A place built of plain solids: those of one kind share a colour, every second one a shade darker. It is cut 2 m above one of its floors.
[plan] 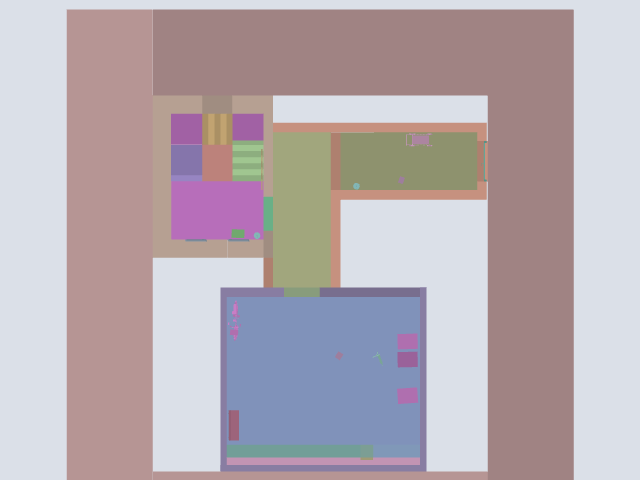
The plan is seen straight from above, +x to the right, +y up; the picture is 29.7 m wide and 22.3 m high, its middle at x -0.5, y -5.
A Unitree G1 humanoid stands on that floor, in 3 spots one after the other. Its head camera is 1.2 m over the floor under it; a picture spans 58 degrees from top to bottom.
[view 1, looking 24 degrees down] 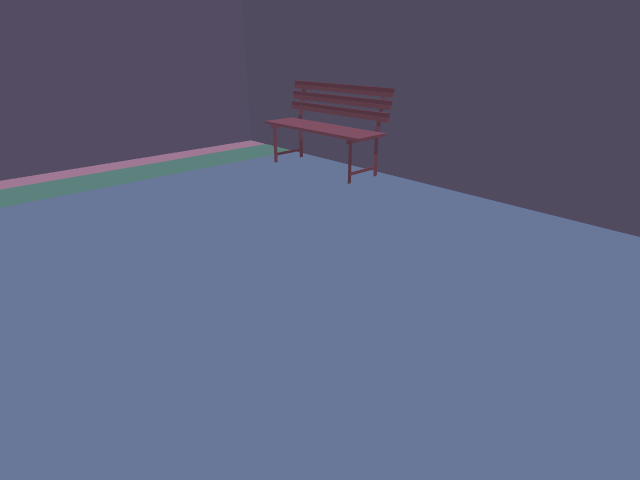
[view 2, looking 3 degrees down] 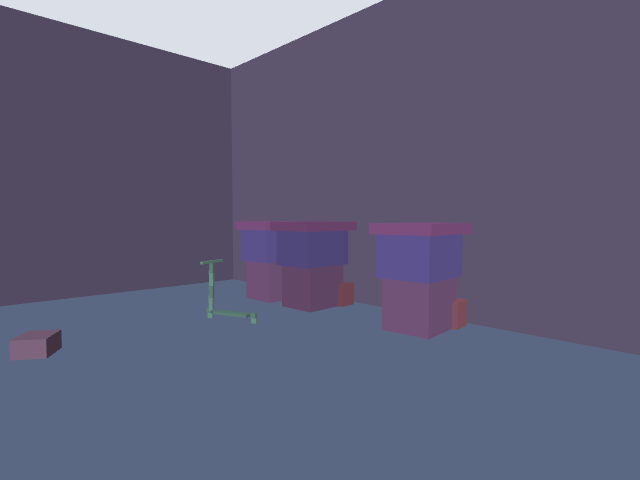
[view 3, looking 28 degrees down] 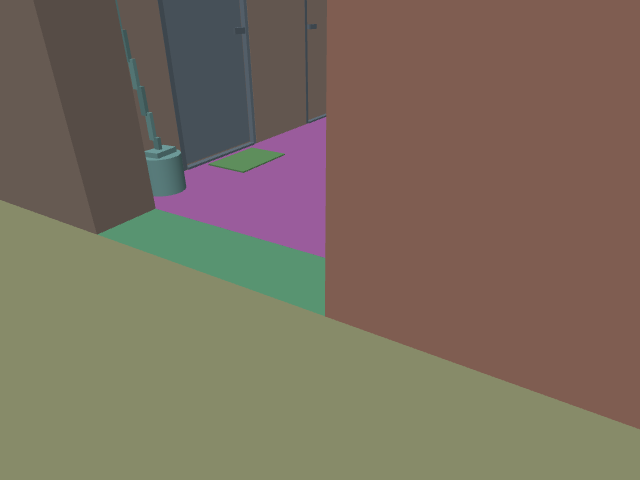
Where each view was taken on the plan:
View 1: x -1.34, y -10.28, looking -133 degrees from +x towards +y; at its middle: floor_yardN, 2.95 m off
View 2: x -0.43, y -14.81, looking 46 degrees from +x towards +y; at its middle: yard_bin_high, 5.49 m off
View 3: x -1.34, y -2.24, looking -150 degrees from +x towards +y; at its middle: floor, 2.56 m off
